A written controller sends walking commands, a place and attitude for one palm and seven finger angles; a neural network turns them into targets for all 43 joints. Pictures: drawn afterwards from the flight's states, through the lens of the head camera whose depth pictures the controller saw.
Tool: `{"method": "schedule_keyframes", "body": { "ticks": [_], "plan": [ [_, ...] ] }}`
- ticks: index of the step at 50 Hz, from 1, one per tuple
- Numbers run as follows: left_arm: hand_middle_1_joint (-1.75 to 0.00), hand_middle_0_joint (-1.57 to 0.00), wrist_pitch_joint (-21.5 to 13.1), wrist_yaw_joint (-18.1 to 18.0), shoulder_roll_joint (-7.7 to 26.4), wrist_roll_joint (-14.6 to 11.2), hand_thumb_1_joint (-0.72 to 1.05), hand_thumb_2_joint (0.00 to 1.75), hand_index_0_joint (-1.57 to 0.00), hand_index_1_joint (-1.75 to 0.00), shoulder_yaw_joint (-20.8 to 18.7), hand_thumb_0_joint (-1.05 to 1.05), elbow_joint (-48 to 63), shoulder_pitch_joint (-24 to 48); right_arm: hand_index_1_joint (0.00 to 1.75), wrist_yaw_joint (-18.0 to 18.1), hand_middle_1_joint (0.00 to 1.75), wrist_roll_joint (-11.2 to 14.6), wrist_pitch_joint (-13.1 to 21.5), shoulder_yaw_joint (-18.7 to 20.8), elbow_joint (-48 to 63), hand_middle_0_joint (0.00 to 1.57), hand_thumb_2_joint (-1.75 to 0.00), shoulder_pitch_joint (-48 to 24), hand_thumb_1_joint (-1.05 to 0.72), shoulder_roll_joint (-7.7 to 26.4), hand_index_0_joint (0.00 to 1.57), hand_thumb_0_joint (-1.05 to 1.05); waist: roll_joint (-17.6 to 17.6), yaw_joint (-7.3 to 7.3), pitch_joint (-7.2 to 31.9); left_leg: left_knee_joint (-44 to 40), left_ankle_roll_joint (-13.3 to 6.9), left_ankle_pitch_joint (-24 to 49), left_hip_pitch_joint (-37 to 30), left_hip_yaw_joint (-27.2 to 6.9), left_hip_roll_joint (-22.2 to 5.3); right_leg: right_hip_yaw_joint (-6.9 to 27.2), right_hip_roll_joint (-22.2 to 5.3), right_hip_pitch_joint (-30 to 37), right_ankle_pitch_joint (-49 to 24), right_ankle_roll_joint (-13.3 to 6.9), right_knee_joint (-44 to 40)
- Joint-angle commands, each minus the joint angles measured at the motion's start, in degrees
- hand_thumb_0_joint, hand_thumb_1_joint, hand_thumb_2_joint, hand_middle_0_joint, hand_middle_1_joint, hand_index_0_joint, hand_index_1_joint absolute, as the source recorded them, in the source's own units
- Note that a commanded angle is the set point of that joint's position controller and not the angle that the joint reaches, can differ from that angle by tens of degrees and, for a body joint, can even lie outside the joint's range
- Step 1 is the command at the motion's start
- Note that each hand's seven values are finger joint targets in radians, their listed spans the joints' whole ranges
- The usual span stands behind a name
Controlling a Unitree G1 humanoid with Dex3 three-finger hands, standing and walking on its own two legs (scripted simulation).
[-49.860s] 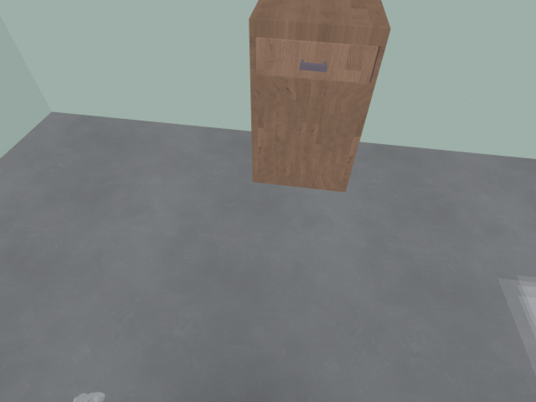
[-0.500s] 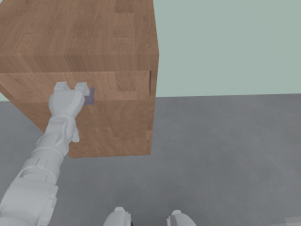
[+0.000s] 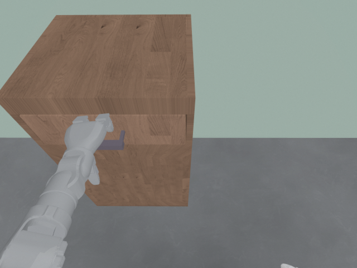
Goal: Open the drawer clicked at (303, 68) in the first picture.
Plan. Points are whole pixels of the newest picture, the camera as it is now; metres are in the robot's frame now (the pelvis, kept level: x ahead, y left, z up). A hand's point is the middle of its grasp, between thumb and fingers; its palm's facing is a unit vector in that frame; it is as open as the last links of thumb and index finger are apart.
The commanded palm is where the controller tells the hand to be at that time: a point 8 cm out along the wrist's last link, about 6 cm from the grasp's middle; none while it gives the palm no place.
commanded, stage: re-aim the fingers above the handle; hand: left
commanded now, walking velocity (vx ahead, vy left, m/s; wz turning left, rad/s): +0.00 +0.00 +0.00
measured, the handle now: (106, 139) +0.47 +0.22 -0.05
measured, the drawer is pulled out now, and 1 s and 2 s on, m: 0.00 0.00 0.00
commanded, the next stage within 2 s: none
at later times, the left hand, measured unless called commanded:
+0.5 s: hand (102, 146) +0.41 +0.20 +0.01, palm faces -0.04 -0.07 -1.00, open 13.8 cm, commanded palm +0.38 +0.23 +0.06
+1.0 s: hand (99, 145) +0.41 +0.21 +0.01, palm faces +0.01 -0.04 -1.00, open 13.8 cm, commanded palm +0.39 +0.22 +0.06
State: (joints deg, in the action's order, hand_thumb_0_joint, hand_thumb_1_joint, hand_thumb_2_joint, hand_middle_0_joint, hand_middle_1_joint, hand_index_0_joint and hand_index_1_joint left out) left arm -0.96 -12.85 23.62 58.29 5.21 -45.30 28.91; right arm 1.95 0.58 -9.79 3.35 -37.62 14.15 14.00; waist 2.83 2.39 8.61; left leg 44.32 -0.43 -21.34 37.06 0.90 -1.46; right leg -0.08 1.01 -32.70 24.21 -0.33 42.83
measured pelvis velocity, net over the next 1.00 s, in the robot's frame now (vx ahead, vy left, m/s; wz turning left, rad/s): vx -0.03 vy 0.01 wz -0.01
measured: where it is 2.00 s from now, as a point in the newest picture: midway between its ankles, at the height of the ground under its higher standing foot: outside the picture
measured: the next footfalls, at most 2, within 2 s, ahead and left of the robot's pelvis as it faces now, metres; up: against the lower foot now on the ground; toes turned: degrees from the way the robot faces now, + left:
none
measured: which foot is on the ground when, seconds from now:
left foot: down 0.00-1.00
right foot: down 0.00-1.00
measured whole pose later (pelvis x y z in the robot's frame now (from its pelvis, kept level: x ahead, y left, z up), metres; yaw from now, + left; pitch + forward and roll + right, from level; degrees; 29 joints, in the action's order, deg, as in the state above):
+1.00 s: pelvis -0.03 +0.01 -0.01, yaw -1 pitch +16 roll -1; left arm -2.7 -23.0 22.8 63.2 3.5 -53.7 36.8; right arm 0.6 0.1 -7.9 3.9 -39.8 16.3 13.9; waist 2.7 4.1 8.7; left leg 49.2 -1.0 -20.9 44.5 1.2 -1.5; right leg 0.3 1.1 -40.3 23.7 0.2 47.9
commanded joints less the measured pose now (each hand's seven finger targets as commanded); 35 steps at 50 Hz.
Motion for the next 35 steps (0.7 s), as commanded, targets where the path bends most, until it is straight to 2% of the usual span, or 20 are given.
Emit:
{"method": "schedule_keyframes", "body": {
  "ticks": [1, 3, 5, 6, 8, 9, 11, 13, 14, 15, 17, 19, 20, 23, 25, 26, 28, 29, 32, 35],
  "plan": [
    [-1.2, -0.3, -9.34, -2.8, 13.21, 1.76, -0.5, 0.3, -0.3, -1.2, -7.35, 0.0, 13.51, 18.08, 0.3, 1.21, 0.3, -1.0, 1.29, 3.17, 5.04, 0.2, -0.9, 3.57, -0.9, 7.33, 0.2, 0.0, -2.19, 0.23, 15.7, -0.18, -2.44, 23.66, -13.32, 1.29, 3.0, -0.32, 1.62, 2.47, -27.63, -1.68, -3.01],
    [-1.2, -0.3, -10.89, -6.63, 15.91, 3.36, -0.5, 0.3, -0.3, -1.2, -10.82, 0.0, 14.38, 18.3, 0.3, 0.67, 0.3, -1.18, 1.54, 3.38, 4.9, 0.2, -0.9, 3.42, -0.9, 6.97, 0.2, 0.0, 1.05, -1.01, 18.54, 1.17, -1.96, 24.64, -12.71, 0.95, 2.96, -0.45, 1.81, 0.89, -26.45, -2.02, -0.76],
    [-1.2, -0.3, -9.82, -10.42, 13.58, 4.38, -0.5, 0.3, -0.3, -1.2, -9.19, 0.0, 13.71, 21.23, 0.3, -0.09, 0.3, -1.34, 1.82, 3.63, 4.29, 0.2, -0.9, 2.88, -0.9, 6.84, 0.2, 0.0, 1.59, 0.31, 18.75, 2.72, -1.72, 24.13, -11.73, 0.81, 2.89, -0.79, 1.93, -2.14, -25.25, -2.08, 0.48],
    [-1.2, -0.3, -8.67, -11.98, 14.37, 4.63, -0.5, 0.3, -0.3, -1.2, -10.2, 0.0, 13.08, 20.85, 0.3, -0.36, 0.3, -1.47, 2.02, 3.9, 4.07, 0.2, -0.9, 3.24, -0.9, 6.94, 0.2, 0.0, 1.54, -0.14, 19.93, 3.05, -1.69, 24.46, -11.61, 0.97, 2.91, -0.93, 2.08, -1.45, -25.68, -2.2, 0.89],
    [-1.2, -0.3, -5.53, -13.82, 15.55, 5.18, -0.5, 0.3, -0.3, -1.2, -10.12, 0.0, 11.57, 23.12, 0.3, -0.64, 0.3, -1.35, 1.83, 3.83, 3.75, 0.2, -0.9, 3.26, -0.9, 7.39, 0.2, 0.0, 2.21, 0.42, 23.26, 3.32, -1.63, 24.24, -11.91, 1.01, 3.15, -0.71, 2.15, -0.87, -25.84, -2.01, 1.07],
    [-1.2, -0.3, -3.52, -13.93, 14.32, 5.0, -0.5, 0.3, -0.3, -1.2, -8.41, 0.0, 9.33, 24.6, 0.3, -0.57, 0.3, -1.2, 1.85, 3.96, 3.33, 0.2, -0.9, 3.77, -0.9, 7.58, 0.2, 0.0, 0.27, 1.58, 21.92, 3.31, -1.83, 22.86, -11.56, 1.06, 3.09, -0.84, 2.29, -1.02, -25.37, -1.88, 0.45],
    [-1.2, -0.3, -1.18, -12.83, 13.5, 4.25, -0.5, 0.3, -0.3, -1.2, -6.45, 0.0, 8.84, 26.77, 0.3, -0.35, 0.3, -0.76, 1.83, 3.95, 3.21, 0.2, -0.9, 4.03, -0.9, 7.81, 0.2, 0.0, 0.32, 2.0, 23.28, 2.43, -2.02, 22.15, -12.62, 1.34, 3.2, -0.58, 2.28, 0.71, -25.63, -1.72, -0.72],
    [-1.2, -0.3, -0.56, -10.35, 11.7, 2.94, -0.5, 0.3, -0.3, -1.2, -4.29, 0.0, 9.57, 28.28, 0.3, 0.01, 0.3, -0.51, 1.74, 3.93, 3.1, 0.2, -0.9, 4.2, -0.9, 7.82, 0.2, 0.0, 0.22, 2.86, 24.91, 1.89, -2.17, 22.78, -14.88, 1.01, 3.16, -0.43, 2.34, 1.42, -26.3, -1.47, -1.57],
    [-1.2, -0.3, -0.63, -8.88, 9.53, 1.94, -0.5, 0.3, -0.3, -1.2, -2.22, 0.0, 9.59, 28.53, 0.3, 0.35, 0.3, -0.58, 1.92, 3.98, 3.11, 0.2, -0.9, 4.56, -0.9, 7.95, 0.2, 0.0, -0.41, 3.66, 22.93, 1.57, -2.33, 22.03, -15.43, 0.85, 2.91, -0.6, 2.3, 0.95, -25.59, -1.52, -2.25],
    [-1.2, -0.3, -1.61, -7.55, 9.84, 1.56, -0.5, 0.3, -0.3, -1.2, -2.06, 0.0, 11.31, 29.8, 0.3, 0.54, 0.3, -0.52, 2.04, 3.86, 2.95, 0.2, -0.9, 4.57, -0.9, 7.82, 0.2, 0.0, -0.15, 3.59, 22.9, 1.15, -2.33, 22.04, -15.86, 0.69, 2.88, -0.53, 2.25, 0.8, -25.32, -1.39, -2.59],
    [-1.2, -0.3, -3.39, -5.64, 10.21, 0.65, -0.5, 0.3, -0.3, -1.2, -2.78, 0.0, 10.88, 26.84, 0.3, 1.05, 0.3, -0.76, 2.1, 3.61, 3.11, 0.2, -0.9, 4.88, -0.9, 7.85, 0.2, 0.0, -0.79, 3.07, 21.06, 0.51, -2.4, 22.02, -15.7, 0.32, 2.78, -0.71, 2.18, 1.34, -24.57, -1.63, -3.01],
    [-1.2, -0.3, -4.93, -5.26, 9.98, 1.31, -0.5, 0.3, -0.3, -1.2, -2.73, 0.0, 8.31, 25.36, 0.3, 1.1, 0.3, -0.77, 1.96, 3.26, 2.82, 0.2, -0.9, 5.17, -0.9, 7.66, 0.2, 0.0, -0.73, 2.65, 16.82, -0.16, -2.34, 19.37, -13.47, 0.2, 2.78, -0.95, 2.22, -0.78, -21.5, -1.84, -3.21],
    [-1.2, -0.3, -5.54, -5.64, 11.68, 2.12, -0.5, 0.3, -0.3, -1.2, -4.54, 0.0, 7.35, 24.47, 0.3, 0.9, 0.3, -0.65, 1.86, 3.2, 2.84, 0.2, -0.9, 5.24, -0.9, 7.53, 0.2, 0.0, -1.41, 1.87, 16.0, -0.47, -2.2, 18.6, -12.32, 0.22, 2.69, -1.07, 2.29, -1.43, -20.21, -1.88, -3.11],
    [-1.2, -0.3, -6.14, -7.99, 18.28, 3.43, -0.5, 0.3, -0.3, -1.2, -10.75, 0.0, 5.51, 22.53, 0.3, 0.52, 0.3, -0.66, 1.52, 2.91, 3.31, 0.2, -0.9, 5.45, -0.9, 7.86, 0.2, 0.0, -0.65, -0.62, 18.18, -0.66, -2.07, 17.9, -9.32, 0.72, 2.95, -0.49, 2.2, 0.76, -19.91, -2.07, -2.07],
    [-1.2, -0.3, -5.16, -9.68, 18.7, 3.91, -0.5, 0.3, -0.3, -1.2, -11.35, 0.0, 3.7, 22.44, 0.3, 0.2, 0.3, -0.64, 1.55, 2.88, 3.34, 0.2, -0.9, 5.38, -0.9, 7.96, 0.2, 0.0, -1.42, -0.59, 16.49, -0.77, -2.05, 16.44, -6.99, 1.18, 2.83, -0.56, 2.1, 0.47, -18.93, -1.97, -2.05],
    [-1.2, -0.3, -4.39, -10.26, 19.81, 3.99, -0.5, 0.3, -0.3, -1.2, -12.49, 0.0, 2.54, 20.29, 0.3, 0.1, 0.3, -0.68, 1.43, 2.85, 3.57, 0.2, -0.9, 5.31, -0.9, 8.18, 0.2, 0.0, -1.74, -1.53, 17.26, -0.79, -2.03, 15.96, -6.41, 1.34, 2.99, -0.45, 2.24, 1.31, -18.36, -2.07, -1.78],
    [-1.2, -0.3, -3.68, -10.91, 19.99, 4.6, -0.5, 0.3, -0.3, -1.2, -11.96, 0.0, 2.92, 22.17, 0.3, 0.06, 0.3, -0.52, 1.5, 3.01, 3.83, 0.2, -0.9, 5.31, -0.9, 8.28, 0.2, 0.0, -0.51, -0.98, 18.95, -0.8, -1.98, 15.96, -7.16, 1.43, 2.83, -0.42, 2.32, 0.84, -18.08, -1.99, -1.66],
    [-1.2, -0.3, -3.28, -10.92, 17.15, 4.35, -0.5, 0.3, -0.3, -1.2, -9.45, 0.0, 3.02, 23.38, 0.3, 0.03, 0.3, -0.52, 1.76, 3.24, 3.83, 0.2, -0.9, 5.74, -0.9, 8.32, 0.2, 0.0, -0.68, 0.12, 18.72, -0.69, -2.05, 15.69, -7.94, 1.51, 2.71, -0.56, 2.39, 0.22, -17.89, -1.96, -2.0],
    [-1.2, -0.3, -3.99, -9.91, 13.55, 2.9, -0.5, 0.3, -0.3, -1.2, -6.71, 0.0, 5.76, 25.59, 0.3, 0.23, 0.3, -0.44, 2.57, 3.9, 3.48, 0.2, -0.9, 6.59, -0.9, 8.25, 0.2, 0.0, -1.03, 1.8, 20.96, -0.54, -2.2, 17.19, -11.67, 1.01, 2.3, -0.76, 2.57, 0.15, -18.7, -1.89, -2.6],
    [-1.2, -0.3, -5.65, -8.61, 13.03, 2.44, -0.5, 0.3, -0.3, -1.2, -5.15, 0.0, 7.73, 29.03, 0.3, 0.76, 0.3, -0.45, 3.11, 4.09, 2.35, 0.2, -0.9, 7.26, -0.9, 8.42, 0.2, 0.0, -1.09, 3.03, 20.27, -0.69, -2.34, 15.79, -12.85, 0.36, 2.13, -0.59, 2.48, -1.96, -16.97, -1.58, -3.28]
  ]
}}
